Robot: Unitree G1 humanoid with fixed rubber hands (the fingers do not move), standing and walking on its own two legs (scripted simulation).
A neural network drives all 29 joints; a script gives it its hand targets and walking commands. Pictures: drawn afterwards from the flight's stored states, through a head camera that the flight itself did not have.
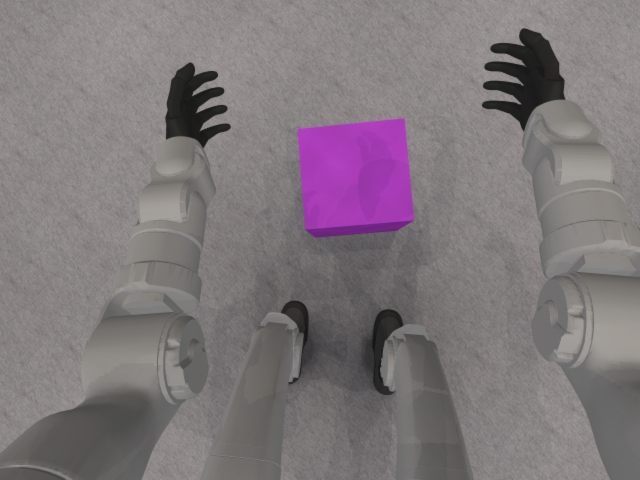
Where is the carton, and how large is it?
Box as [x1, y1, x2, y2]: [297, 118, 413, 237]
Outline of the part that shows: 404,118 297,129 304,220 306,230 315,237 396,230 413,220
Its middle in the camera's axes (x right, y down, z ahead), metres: +0.07 -0.12 +0.87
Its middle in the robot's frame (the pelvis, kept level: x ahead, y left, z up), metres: +0.51 +0.01 -0.53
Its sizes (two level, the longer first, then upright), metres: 0.210 0.200 0.250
